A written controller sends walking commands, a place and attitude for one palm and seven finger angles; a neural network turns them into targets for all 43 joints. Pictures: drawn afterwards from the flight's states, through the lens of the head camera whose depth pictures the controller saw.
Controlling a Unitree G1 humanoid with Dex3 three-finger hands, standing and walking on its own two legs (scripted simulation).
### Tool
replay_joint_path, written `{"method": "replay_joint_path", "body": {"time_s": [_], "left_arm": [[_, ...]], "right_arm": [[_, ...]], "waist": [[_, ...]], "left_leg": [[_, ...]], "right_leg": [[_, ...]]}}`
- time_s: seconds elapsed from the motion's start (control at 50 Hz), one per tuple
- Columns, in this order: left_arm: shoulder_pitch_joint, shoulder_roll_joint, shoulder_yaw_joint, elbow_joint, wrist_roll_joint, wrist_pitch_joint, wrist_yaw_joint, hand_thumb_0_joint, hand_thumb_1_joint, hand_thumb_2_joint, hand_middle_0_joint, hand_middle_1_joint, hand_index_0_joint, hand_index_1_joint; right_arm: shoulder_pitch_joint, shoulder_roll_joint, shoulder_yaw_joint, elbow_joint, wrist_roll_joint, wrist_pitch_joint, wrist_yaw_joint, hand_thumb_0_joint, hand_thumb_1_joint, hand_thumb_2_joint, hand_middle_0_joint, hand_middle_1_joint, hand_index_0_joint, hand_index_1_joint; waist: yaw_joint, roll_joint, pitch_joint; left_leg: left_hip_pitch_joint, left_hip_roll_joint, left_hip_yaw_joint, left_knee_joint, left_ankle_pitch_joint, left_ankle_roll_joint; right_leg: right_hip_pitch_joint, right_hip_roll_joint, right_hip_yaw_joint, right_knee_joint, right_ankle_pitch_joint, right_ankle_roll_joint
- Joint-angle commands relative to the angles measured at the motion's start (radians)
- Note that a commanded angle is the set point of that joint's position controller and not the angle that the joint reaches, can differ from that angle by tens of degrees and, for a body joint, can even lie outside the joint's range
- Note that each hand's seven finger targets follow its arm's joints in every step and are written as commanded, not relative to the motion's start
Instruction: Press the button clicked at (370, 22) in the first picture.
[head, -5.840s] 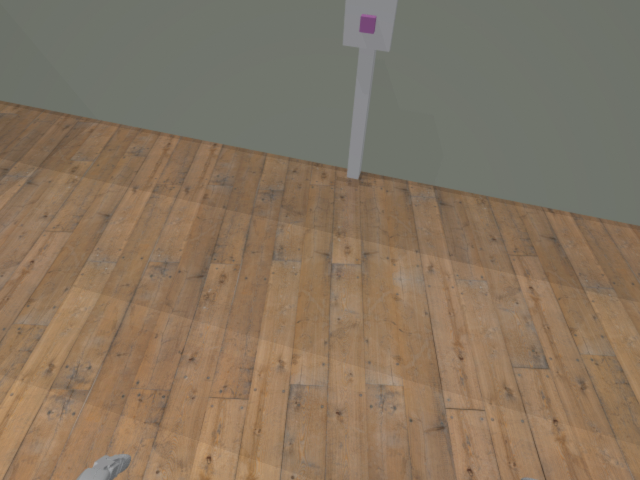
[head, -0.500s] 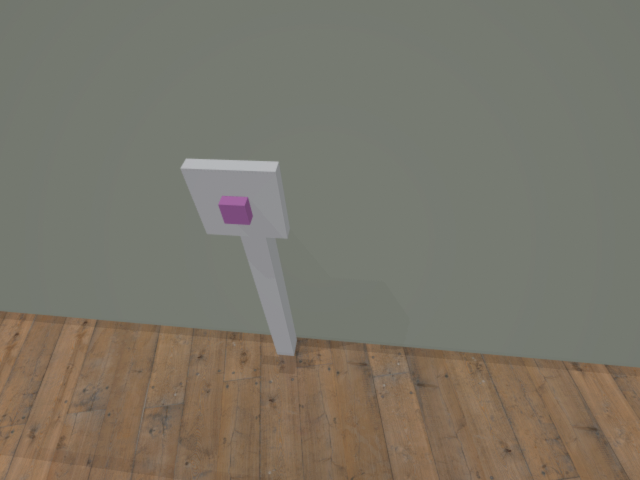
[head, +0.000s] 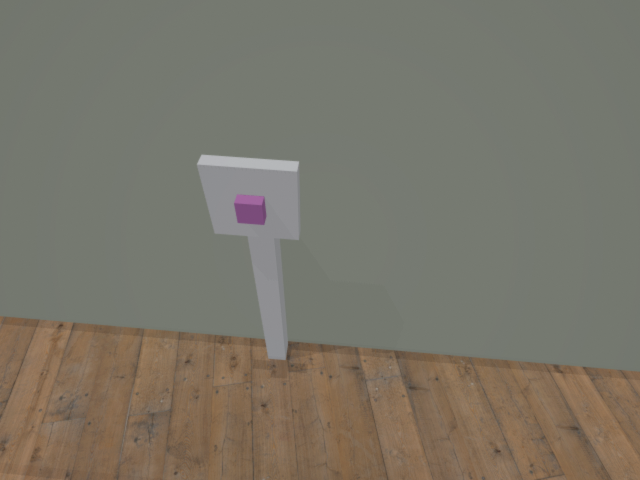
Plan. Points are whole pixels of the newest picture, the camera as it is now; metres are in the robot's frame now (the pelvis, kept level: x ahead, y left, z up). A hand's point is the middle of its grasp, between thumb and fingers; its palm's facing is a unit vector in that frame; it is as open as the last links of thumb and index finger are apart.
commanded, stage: come to a stop and stand still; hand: left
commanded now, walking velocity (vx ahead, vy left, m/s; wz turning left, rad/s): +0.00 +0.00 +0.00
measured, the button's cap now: (251, 208) +0.58 +0.18 -0.04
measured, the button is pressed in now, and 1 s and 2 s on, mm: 0 0 0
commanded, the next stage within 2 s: look again from close up in 0.04 s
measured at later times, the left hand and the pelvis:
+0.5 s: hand out of the picture -0.01 +0.17 -0.18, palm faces +0.04 -0.98 -0.21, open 7.4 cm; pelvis -0.02 -0.01 -0.01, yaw +1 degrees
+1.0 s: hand out of the picture -0.07 +0.14 -0.19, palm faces +0.10 -0.98 -0.15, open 7.4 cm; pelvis -0.02 -0.02 -0.01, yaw +2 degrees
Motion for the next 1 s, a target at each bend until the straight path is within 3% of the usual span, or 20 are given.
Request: {"method": "replay_joint_path", "body": {"time_s": [0.0, 0.1, 0.12, 0.14, 0.16, 0.2, 0.22, 0.3, 0.36, 0.46, 0.68, 0.76, 0.82, 0.86, 0.92, 0.98], "left_arm": [[0.063, 0.086, 0.012, -0.015, -0.005, -0.006, 0.001, 0.0, 0.9, 0.9, -0.2, -0.3, -0.2, -0.3], [0.064, 0.088, 0.011, -0.012, -0.006, -0.007, 0.002, 0.0, 0.9, 0.9, -0.2, -0.3, -0.2, -0.3], [0.1, 0.121, -0.004, -0.001, 0.007, -0.027, 0.042, 0.0, 0.9, 0.9, -0.2, -0.3, -0.2, -0.3], [0.09, 0.137, -0.001, -0.015, 0.006, -0.047, 0.032, 0.0, 0.9, 0.9, -0.2, -0.3, -0.2, -0.3], [0.08, 0.134, 0.001, -0.041, 0.004, -0.048, 0.024, 0.0, 0.9, 0.9, -0.2, -0.3, -0.2, -0.3], [0.066, 0.121, 0.0, -0.054, -0.003, -0.042, 0.017, 0.0, 0.9, 0.9, -0.2, -0.3, -0.2, -0.3], [0.066, 0.117, -0.002, -0.06, -0.005, -0.038, 0.014, 0.0, 0.9, 0.9, -0.2, -0.3, -0.2, -0.3], [0.05, 0.102, -0.005, -0.069, -0.004, -0.024, 0.007, 0.0, 0.9, 0.9, -0.2, -0.3, -0.2, -0.3], [0.06, 0.098, -0.005, -0.072, -0.003, -0.02, 0.006, 0.0, 0.9, 0.9, -0.2, -0.3, -0.2, -0.3], [0.079, 0.099, -0.003, -0.082, -0.003, -0.019, 0.004, 0.0, 0.9, 0.9, -0.2, -0.3, -0.2, -0.3], [0.103, 0.1, 0.004, -0.086, -0.003, -0.025, 0.0, 0.0, 0.9, 0.9, -0.2, -0.3, -0.2, -0.3], [0.129, 0.106, 0.017, -0.086, 0.006, -0.015, -0.004, 0.0, 0.9, 0.9, -0.2, -0.3, -0.2, -0.3], [0.15, 0.115, 0.029, -0.087, 0.005, -0.014, -0.008, 0.0, 0.9, 0.9, -0.2, -0.3, -0.2, -0.3], [0.159, 0.117, 0.038, -0.088, 0.003, -0.019, -0.01, 0.0, 0.9, 0.9, -0.2, -0.3, -0.2, -0.3], [0.155, 0.096, 0.041, -0.096, 0.001, -0.024, -0.015, 0.0, 0.9, 0.9, -0.2, -0.3, -0.2, -0.3], [0.139, 0.054, 0.037, -0.119, 0.01, -0.025, -0.021, 0.0, 0.9, 0.9, -0.2, -0.3, -0.2, -0.3]], "right_arm": [[0.075, -0.088, -0.008, -0.013, 0.001, -0.009, 0.004, 0.0, -0.9, -0.9, 0.2, 0.3, 0.2, 0.3], [0.088, -0.081, -0.007, 0.0, 0.001, -0.011, 0.004, 0.0, -0.9, -0.9, 0.2, 0.3, 0.2, 0.3], [0.034, -0.126, -0.001, -0.08, 0.011, -0.024, 0.02, 0.0, -0.9, -0.9, 0.2, 0.3, 0.2, 0.3], [0.031, -0.104, 0.006, -0.098, 0.002, -0.023, 0.024, 0.0, -0.9, -0.9, 0.2, 0.3, 0.2, 0.3], [0.106, -0.069, 0.001, -0.085, -0.006, -0.03, 0.021, 0.0, -0.9, -0.9, 0.2, 0.3, 0.2, 0.3], [0.133, -0.091, 0.002, -0.079, -0.005, -0.031, 0.017, 0.0, -0.9, -0.9, 0.2, 0.3, 0.2, 0.3], [0.12, -0.093, 0.001, -0.085, -0.003, -0.03, 0.015, 0.0, -0.9, -0.9, 0.2, 0.3, 0.2, 0.3], [0.116, -0.09, 0.002, -0.096, -0.004, -0.018, 0.014, 0.0, -0.9, -0.9, 0.2, 0.3, 0.2, 0.3], [0.12, -0.088, 0.003, -0.096, -0.004, -0.014, 0.017, 0.0, -0.9, -0.9, 0.2, 0.3, 0.2, 0.3], [0.124, -0.088, 0.003, -0.092, -0.005, -0.009, 0.02, 0.0, -0.9, -0.9, 0.2, 0.3, 0.2, 0.3], [0.131, -0.069, 0.004, -0.075, -0.004, -0.002, 0.021, 0.0, -0.9, -0.9, 0.2, 0.3, 0.2, 0.3], [0.152, -0.073, -0.001, -0.066, -0.015, 0.012, 0.025, 0.0, -0.9, -0.9, 0.2, 0.3, 0.2, 0.3], [0.158, -0.054, -0.003, -0.071, -0.018, 0.015, 0.029, 0.0, -0.9, -0.9, 0.2, 0.3, 0.2, 0.3], [0.179, -0.042, -0.002, -0.071, -0.018, 0.01, 0.029, 0.0, -0.9, -0.9, 0.2, 0.3, 0.2, 0.3], [0.206, -0.038, -0.004, -0.062, -0.017, -0.005, 0.028, 0.0, -0.9, -0.9, 0.2, 0.3, 0.2, 0.3], [0.24, -0.083, -0.018, -0.058, -0.017, -0.012, 0.024, 0.0, -0.9, -0.9, 0.2, 0.3, 0.2, 0.3]], "waist": [[-0.007, 0.022, 0.043], [-0.003, 0.019, 0.036], [0.004, 0.004, 0.078], [-0.013, 0.003, 0.05], [-0.025, 0.028, -0.05], [-0.024, 0.039, -0.145], [-0.021, 0.067, -0.14], [-0.021, -0.001, 0.017], [-0.019, 0.017, 0.079], [-0.019, -0.003, 0.093], [-0.023, -0.023, 0.065], [-0.017, -0.022, 0.086], [-0.013, -0.071, 0.118], [-0.021, -0.089, 0.104], [-0.027, -0.019, 0.101], [-0.033, 0.139, 0.126]], "left_leg": [[-0.062, 0.126, -0.111, -0.131, 0.174, -0.006], [-0.059, 0.124, -0.107, -0.135, 0.17, -0.006], [-0.14, 0.129, -0.084, 0.048, 0.315, -0.026], [-0.119, 0.097, -0.074, 0.032, 0.261, -0.033], [-0.093, 0.082, -0.089, 0.014, 0.209, -0.021], [-0.064, 0.108, -0.114, 0.024, 0.319, -0.008], [-0.053, 0.112, -0.112, 0.023, 0.331, -0.003], [-0.149, 0.107, -0.128, -0.018, 0.162, 0.004], [-0.189, 0.102, -0.135, -0.052, 0.078, 0.004], [-0.191, 0.09, -0.131, -0.075, -0.017, 0.002], [-0.156, 0.073, -0.102, -0.055, -0.038, -0.009], [-0.216, 0.059, -0.093, -0.038, -0.27, -0.002], [-0.244, 0.028, -0.063, 0.039, -0.255, 0.001], [-0.234, 0.018, -0.044, 0.077, -0.204, 0.003], [-0.201, 0.04, -0.082, 0.029, -0.213, 0.016], [-0.225, 0.141, -0.227, -0.134, -0.385, 0.056]], "right_leg": [[0.013, -0.041, 0.033, -0.055, 0.096, -0.04], [0.027, -0.044, 0.031, -0.058, 0.106, -0.042], [-0.015, -0.072, 0.072, -0.011, 0.273, -0.062], [-0.013, -0.093, 0.046, 0.026, 0.387, -0.071], [0.049, -0.085, 0.05, 0.067, 0.346, -0.078], [0.074, -0.052, 0.025, 0.083, 0.21, -0.081], [0.059, -0.045, 0.021, 0.076, 0.168, -0.079], [-0.009, -0.034, 0.017, 0.044, 0.049, -0.072], [-0.032, -0.029, 0.022, 0.028, 0.01, -0.071], [-0.051, -0.029, 0.035, -0.001, -0.035, -0.072], [-0.08, -0.044, 0.062, -0.066, -0.125, -0.078], [-0.109, -0.038, 0.075, -0.079, -0.385, -0.09], [-0.148, -0.065, 0.125, -0.112, -0.477, -0.114], [-0.142, -0.079, 0.14, -0.114, -0.475, -0.13], [-0.171, -0.052, 0.101, -0.051, -0.422, -0.135], [-0.19, 0.036, -0.019, 0.114, -0.331, -0.11]]}}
